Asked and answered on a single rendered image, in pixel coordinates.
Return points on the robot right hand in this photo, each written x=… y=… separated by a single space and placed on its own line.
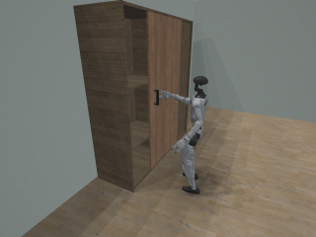
x=165 y=94

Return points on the wardrobe door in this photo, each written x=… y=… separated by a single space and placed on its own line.
x=163 y=74
x=183 y=79

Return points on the left robot foot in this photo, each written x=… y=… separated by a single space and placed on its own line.
x=189 y=189

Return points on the right robot forearm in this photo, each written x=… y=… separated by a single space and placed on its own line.
x=176 y=97

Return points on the robot head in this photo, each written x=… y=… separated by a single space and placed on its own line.
x=200 y=80

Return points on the left robot forearm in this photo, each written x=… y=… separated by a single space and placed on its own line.
x=192 y=132

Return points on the robot left hand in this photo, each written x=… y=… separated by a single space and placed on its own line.
x=180 y=144

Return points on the robot left upper arm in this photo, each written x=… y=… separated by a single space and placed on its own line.
x=197 y=109

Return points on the robot right upper arm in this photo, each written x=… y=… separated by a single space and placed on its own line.
x=188 y=101

